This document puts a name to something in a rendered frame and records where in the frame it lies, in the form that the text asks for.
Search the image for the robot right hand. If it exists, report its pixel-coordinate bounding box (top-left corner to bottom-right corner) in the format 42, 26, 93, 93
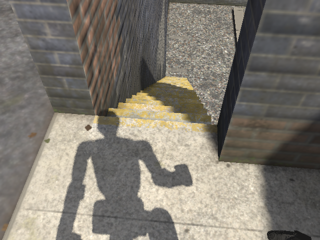
267, 230, 312, 240

